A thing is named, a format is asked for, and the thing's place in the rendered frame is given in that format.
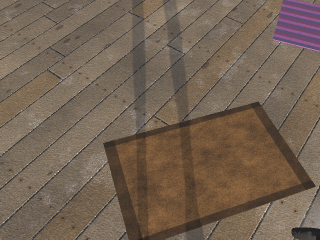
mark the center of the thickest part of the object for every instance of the robot right hand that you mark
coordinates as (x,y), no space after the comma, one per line
(305,233)

